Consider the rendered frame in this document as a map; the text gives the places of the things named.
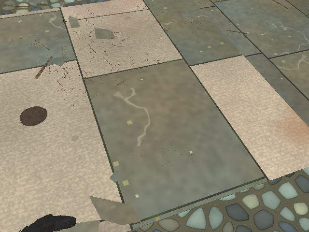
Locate left robot hand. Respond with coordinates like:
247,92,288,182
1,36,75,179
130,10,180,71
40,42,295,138
19,214,76,232

